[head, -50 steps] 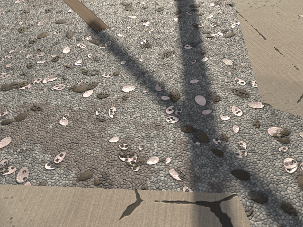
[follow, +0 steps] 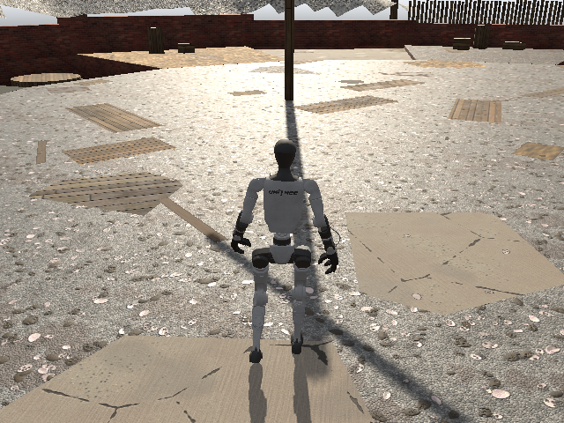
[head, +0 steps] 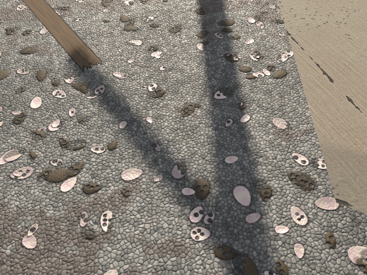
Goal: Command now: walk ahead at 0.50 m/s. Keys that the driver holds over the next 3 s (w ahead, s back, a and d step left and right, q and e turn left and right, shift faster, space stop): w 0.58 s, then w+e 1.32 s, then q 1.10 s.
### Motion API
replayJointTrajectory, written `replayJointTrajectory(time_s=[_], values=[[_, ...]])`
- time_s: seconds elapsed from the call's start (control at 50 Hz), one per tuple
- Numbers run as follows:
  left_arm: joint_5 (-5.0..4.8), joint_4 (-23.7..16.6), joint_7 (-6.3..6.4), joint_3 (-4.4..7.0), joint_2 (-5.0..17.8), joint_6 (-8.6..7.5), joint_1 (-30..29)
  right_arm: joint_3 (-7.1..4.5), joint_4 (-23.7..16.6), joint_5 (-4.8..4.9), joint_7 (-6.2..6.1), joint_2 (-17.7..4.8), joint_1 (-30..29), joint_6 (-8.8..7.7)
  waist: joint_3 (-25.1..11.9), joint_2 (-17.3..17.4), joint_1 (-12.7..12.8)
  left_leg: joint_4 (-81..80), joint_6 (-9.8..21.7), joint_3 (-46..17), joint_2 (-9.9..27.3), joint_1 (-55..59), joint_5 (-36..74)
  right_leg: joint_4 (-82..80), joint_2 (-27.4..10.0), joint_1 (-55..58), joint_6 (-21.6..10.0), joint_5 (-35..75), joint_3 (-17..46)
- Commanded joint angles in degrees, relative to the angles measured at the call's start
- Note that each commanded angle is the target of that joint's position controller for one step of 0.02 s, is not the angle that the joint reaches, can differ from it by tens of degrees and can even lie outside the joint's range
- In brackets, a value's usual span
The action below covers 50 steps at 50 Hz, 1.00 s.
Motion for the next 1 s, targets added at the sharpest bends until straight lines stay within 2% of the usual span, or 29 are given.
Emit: replayJointTrajectory(time_s=[0.02,0.04,0.08,0.1,0.16,0.22,0.28,0.34,0.38,0.4,0.42,0.44,0.46,0.48,0.5,0.52,0.54,0.56,0.58,0.62,0.68,0.76,0.8,0.86,0.9,0.94,0.96,0.98,1.0], values=[[0.67,-1.1,0.25,1.82,6.4,-0.38,6.1,-1.69,-5.8,-0.51,-0.16,-6.7,-4.0,-1.63,-4.7,-4.8,3.1,3.9,0.6,-2.2,6.9,-22.3,7.0,-17.9,-15.3,20.9,-9.6,-0.2,21.8],[0.97,-1.2,0.19,1.72,6.1,-0.57,5.2,-1.59,-5.3,-0.68,-0.11,-5.7,-2.7,-1.0,-4.3,-5.8,1.8,2.6,0.2,-2.2,7.5,-19.1,9.0,-19.6,-14.2,17.7,-9.5,2.5,19.5],[0.52,-0.4,0.16,2.0,6.7,-1.31,5.5,-1.22,-4.7,-0.93,-0.28,-3.8,-1.4,0.1,-3.9,-5.5,0.6,0.1,-0.9,-1.5,7.9,-17.5,11.0,-21.9,-13.5,14.7,-10.5,7.7,15.8],[0.4,0.1,0.3,2.22,7.4,-1.53,5.9,-1.15,-5.1,-1.11,-0.43,-3.5,-2.6,0.42,-3.0,-5.0,0.5,-2.0,-1.5,-1.3,8.1,-18.7,12.8,-22.9,-13.3,14.2,-10.9,9.6,14.2],[0.25,1.6,1.08,2.53,8.4,-1.25,8.0,-0.92,-6.8,-1.49,-0.46,-2.9,-8.4,0.33,-1.0,-3.8,1.8,-12.1,-2.8,-0.9,8.1,-22.1,21.6,-24.2,-12.2,15.7,-10.1,12.6,10.1],[-0.15,2.8,1.64,2.62,9.2,-0.76,10.3,-0.35,-8.1,-1.24,0.22,-1.5,-14.4,-0.41,0.3,-4.0,4.0,-23.4,-2.6,0.9,6.4,-19.8,30.2,-24.8,-10.4,16.1,-8.4,11.5,6.4],[-0.56,4.8,1.84,2.85,10.0,-0.1,14.0,-0.08,-9.7,-0.77,1.06,-1.3,-19.8,-0.92,1.7,-3.7,6.1,-29.5,-2.2,1.7,5.0,-19.6,32.1,-24.0,-11.9,20.0,-8.3,10.2,6.4],[-0.8,6.3,2.15,3.12,10.3,0.97,15.7,-0.16,-11.2,-0.55,2.09,-2.0,-22.8,-1.38,2.4,-4.1,6.1,-33.1,-0.4,1.2,4.3,-21.4,28.1,-21.0,-14.7,26.5,-7.7,13.4,7.2],[-0.92,6.8,2.46,3.44,10.8,1.56,15.3,-0.49,-11.2,-0.62,2.55,-3.1,-21.6,-1.57,1.2,-4.8,4.6,-34.5,1.1,1.7,3.4,-18.8,23.8,-17.9,-15.8,29.6,-6.7,19.0,7.5],[-0.89,6.7,2.6,3.6,11.3,1.81,14.5,-0.96,-10.5,-0.7,2.53,-4.1,-19.1,-1.62,-0.5,-5.7,2.9,-34.8,2.0,2.8,2.0,-14.4,21.7,-14.8,-15.5,30.1,-6.1,26.7,7.1],[-0.84,6.5,2.72,3.58,11.4,2.17,13.3,-1.9,-8.8,-0.82,2.29,-5.6,-13.2,-1.65,-4.2,-5.7,-0.6,-36.2,3.4,4.7,0.1,-5.8,21.9,-7.8,-13.8,29.3,-5.0,35.6,5.4],[-0.41,6.0,2.89,2.92,9.9,2.38,13.3,-3.29,-6.1,-1.03,1.72,-8.5,-4.1,-1.56,-10.6,-4.5,-4.5,-35.2,5.3,3.9,1.0,8.5,23.6,3.5,-10.7,23.7,-3.2,35.1,3.2],[0.49,4.2,2.69,1.35,5.5,1.7,17.4,-4.55,-4.8,-2.14,1.2,-13.6,3.9,-1.33,-19.9,4.3,-4.8,-33.3,12.0,-15.0,14.7,31.3,21.8,24.3,-4.9,4.3,0.0,16.5,0.5],[0.33,5.0,2.29,0.11,1.6,0.44,20.8,-4.37,-3.8,-1.31,1.45,-13.2,6.1,-1.04,-25.1,14.6,-3.7,-41.6,17.4,-36.8,22.2,41.1,11.0,37.7,3.3,-11.3,1.9,-24.0,5.6],[-1.33,4.2,1.83,1.63,7.8,-0.59,15.4,-3.01,-3.9,-0.63,1.35,-8.7,4.4,-1.05,-19.0,9.3,-5.3,-44.5,14.9,-34.6,20.4,37.2,4.3,42.9,-0.1,-17.7,1.0,-23.9,10.2],[-2.27,2.5,1.64,2.05,9.3,-1.23,10.7,-2.51,-4.6,-0.62,1.19,-7.4,-0.3,-1.03,-11.2,6.8,-4.1,-46.2,13.0,-26.8,18.8,29.0,6.7,41.9,-3.1,-19.9,0.4,-18.4,8.0],[-1.64,2.1,1.89,2.06,8.9,-1.42,8.2,-2.16,-5.1,-1.13,1.19,-6.3,-3.9,-1.04,-7.0,3.0,-2.5,-48.0,12.1,-21.4,16.7,21.1,11.9,39.0,-5.6,-18.1,0.6,-13.3,6.7],[-0.91,2.2,2.0,2.35,8.4,-1.1,8.0,-1.72,-5.4,-1.7,1.32,-4.7,-6.2,-1.23,-4.5,2.7,-0.7,-49.8,11.7,-17.3,14.8,15.1,16.8,36.0,-7.4,-15.3,1.0,-10.0,6.6],[-0.71,2.6,1.98,2.33,7.4,-0.49,9.5,-1.47,-5.4,-2.15,1.41,-3.9,-7.4,-1.45,-4.4,4.0,1.0,-51.5,11.5,-14.8,13.5,11.6,19.4,34.6,-8.4,-11.8,1.4,-8.0,6.9],[-0.99,3.4,2.08,1.97,5.0,0.95,11.4,-1.65,-4.5,-1.92,1.38,-4.0,-7.8,-2.19,-3.7,4.1,2.3,-54.3,12.0,-9.6,13.0,8.1,22.8,32.4,-9.1,-10.0,2.4,-6.1,6.6],[-0.86,1.9,2.33,1.99,4.6,1.79,7.1,-2.21,-2.6,-2.35,0.63,-5.6,-6.3,-2.63,-0.9,2.5,1.5,-56.6,11.7,-3.6,12.7,7.5,26.8,25.9,-9.0,-14.4,3.8,1.4,7.9],[-0.82,0.1,1.38,1.61,3.4,1.13,1.3,-2.2,-1.5,-2.2,-0.16,-6.6,-5.7,-2.43,0.4,2.0,-0.6,-57.6,8.9,4.5,10.6,8.7,28.7,11.9,-7.1,-12.6,3.5,14.3,5.8],[-0.78,-1.5,0.79,1.18,2.5,1.0,-2.5,-2.33,-0.3,-1.9,-0.43,-7.2,-3.7,-2.18,1.4,1.3,-2.3,-57.8,8.5,6.2,11.6,11.2,28.7,7.5,-6.5,-12.5,3.0,16.5,4.2],[-0.87,-4.0,-0.2,1.02,2.5,1.04,-6.4,-2.63,1.3,-1.35,-0.62,-7.8,-1.2,-0.96,2.6,0.7,-3.6,-55.3,8.0,7.7,14.1,19.2,32.1,3.8,-5.9,-16.0,1.6,13.6,3.3],[-0.84,-5.7,-1.02,1.25,3.0,1.11,-7.5,-2.96,1.7,-0.97,-0.89,-8.4,-1.1,0.15,2.6,1.2,-3.0,-51.7,7.0,8.6,15.5,23.7,39.1,2.7,-4.9,-16.8,0.2,8.2,1.8],[-0.75,-6.3,-1.53,2.14,4.7,1.36,-4.8,-3.46,1.1,-0.79,-1.49,-10.0,-2.6,1.13,-0.5,3.2,-0.5,-44.2,5.6,10.4,15.7,25.5,57.6,3.0,-1.8,-10.9,-1.8,2.0,-1.6],[-0.73,-5.6,-1.54,3.13,6.3,1.59,0.1,-3.64,0.7,-0.85,-1.86,-10.5,-3.2,1.7,-3.6,3.9,2.3,-36.7,4.9,11.4,15.1,25.0,65.8,3.1,0.4,-4.4,-3.1,-0.2,-3.1],[-0.9,-3.5,-1.11,4.81,9.0,1.7,8.9,-3.45,0.2,-0.84,-2.24,-10.2,-4.1,2.17,-8.2,2.7,7.1,-25.0,3.1,13.1,12.9,20.6,66.3,-0.2,2.8,8.0,-5.1,2.4,-3.4],[-0.96,-1.8,0.07,6.67,13.9,2.28,18.2,-2.51,-1.2,-1.87,-2.44,-8.2,-3.1,1.72,-14.4,-4.1,10.4,-7.1,0.9,13.4,10.2,6.3,49.1,-1.1,-4.8,26.1,-9.0,3.1,9.5]])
